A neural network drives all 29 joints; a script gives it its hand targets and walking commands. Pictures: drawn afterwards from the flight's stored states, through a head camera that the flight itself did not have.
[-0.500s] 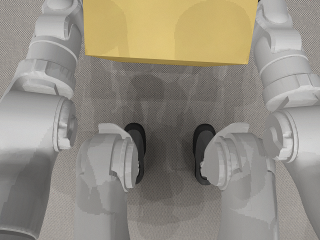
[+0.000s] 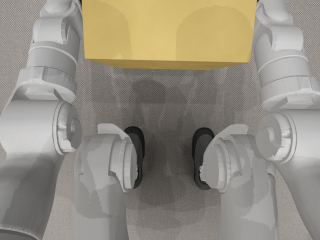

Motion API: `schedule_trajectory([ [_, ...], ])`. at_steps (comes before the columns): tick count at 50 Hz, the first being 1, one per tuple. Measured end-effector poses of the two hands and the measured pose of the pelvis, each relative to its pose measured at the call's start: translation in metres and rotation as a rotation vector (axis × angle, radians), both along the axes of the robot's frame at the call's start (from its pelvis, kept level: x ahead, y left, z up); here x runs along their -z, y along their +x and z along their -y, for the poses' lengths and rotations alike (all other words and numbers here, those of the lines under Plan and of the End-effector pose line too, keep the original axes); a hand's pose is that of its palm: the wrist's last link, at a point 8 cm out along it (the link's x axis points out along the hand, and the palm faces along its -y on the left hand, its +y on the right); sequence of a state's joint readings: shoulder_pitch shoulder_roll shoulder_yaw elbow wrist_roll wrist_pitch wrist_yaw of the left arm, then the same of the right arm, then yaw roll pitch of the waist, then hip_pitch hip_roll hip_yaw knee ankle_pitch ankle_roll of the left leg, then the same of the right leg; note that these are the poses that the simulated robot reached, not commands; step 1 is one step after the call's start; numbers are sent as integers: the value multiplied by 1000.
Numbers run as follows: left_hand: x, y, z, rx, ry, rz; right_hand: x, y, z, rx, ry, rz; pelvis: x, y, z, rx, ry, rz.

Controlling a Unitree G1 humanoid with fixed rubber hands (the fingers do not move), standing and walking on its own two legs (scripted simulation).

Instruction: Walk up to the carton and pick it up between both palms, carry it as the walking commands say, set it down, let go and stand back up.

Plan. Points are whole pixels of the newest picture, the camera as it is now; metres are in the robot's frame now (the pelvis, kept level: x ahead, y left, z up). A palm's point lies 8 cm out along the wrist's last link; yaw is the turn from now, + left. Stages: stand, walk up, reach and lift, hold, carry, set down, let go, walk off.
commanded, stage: reach and lift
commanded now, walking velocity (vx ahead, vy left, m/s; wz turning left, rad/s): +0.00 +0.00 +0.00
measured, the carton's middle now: (166, 11) +0.54 +0.02 -0.22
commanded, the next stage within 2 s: none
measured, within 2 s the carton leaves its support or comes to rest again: leaves its support in 0.06 s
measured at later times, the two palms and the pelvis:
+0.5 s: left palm out of the picture +0.55 +0.20 -0.10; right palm out of the picture +0.55 -0.14 -0.09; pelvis +0.00 +0.00 +0.03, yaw +0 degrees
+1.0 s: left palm out of the picture +0.54 +0.19 -0.04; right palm out of the picture +0.55 -0.16 -0.02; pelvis +0.00 +0.00 +0.07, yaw +0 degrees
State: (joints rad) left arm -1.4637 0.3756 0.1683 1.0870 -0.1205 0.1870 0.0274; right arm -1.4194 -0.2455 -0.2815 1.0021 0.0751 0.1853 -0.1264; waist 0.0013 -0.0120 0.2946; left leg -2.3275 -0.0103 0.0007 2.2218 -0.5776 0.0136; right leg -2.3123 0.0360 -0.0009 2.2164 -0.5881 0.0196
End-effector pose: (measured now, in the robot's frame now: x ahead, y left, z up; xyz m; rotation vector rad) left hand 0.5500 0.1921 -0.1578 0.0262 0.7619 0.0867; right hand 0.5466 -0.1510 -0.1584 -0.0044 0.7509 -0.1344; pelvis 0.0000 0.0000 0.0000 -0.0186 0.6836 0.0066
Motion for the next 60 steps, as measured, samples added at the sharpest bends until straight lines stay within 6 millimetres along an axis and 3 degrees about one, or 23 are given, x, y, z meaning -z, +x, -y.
schedule_trajectory([
  [7, -8, 4, 4, 0, 0, 14, -14, 4, 3, 7, -13, 20, -2, 2, -1, 2, -11, -28],
  [14, -40, 11, 6, -9, -12, 56, -45, 9, 4, 17, -11, 62, -9, 1, -2, 0, -15, -63],
  [26, -59, -1, -6, -29, -26, 40, -70, 8, -7, 3, 1, 49, -32, 2, -2, -10, -18, -136],
  [34, -92, 12, 3, -9, -26, 67, -96, 8, 3, 29, 14, 77, -43, 2, -5, -18, -24, -166],
  [46, -100, -9, 9, -26, -43, 24, -112, -3, 9, 3, 7, 36, -68, 3, -2, -7, -9, -209],
  [54, -144, -6, 2, -44, -53, 77, -156, 2, 3, 3, 12, 88, -80, -2, 3, -12, -6, -201],
  [60, -164, -22, -2, -43, -43, 41, -173, -10, 0, 10, 46, 52, -96, -4, 1, -18, -8, -189],
])
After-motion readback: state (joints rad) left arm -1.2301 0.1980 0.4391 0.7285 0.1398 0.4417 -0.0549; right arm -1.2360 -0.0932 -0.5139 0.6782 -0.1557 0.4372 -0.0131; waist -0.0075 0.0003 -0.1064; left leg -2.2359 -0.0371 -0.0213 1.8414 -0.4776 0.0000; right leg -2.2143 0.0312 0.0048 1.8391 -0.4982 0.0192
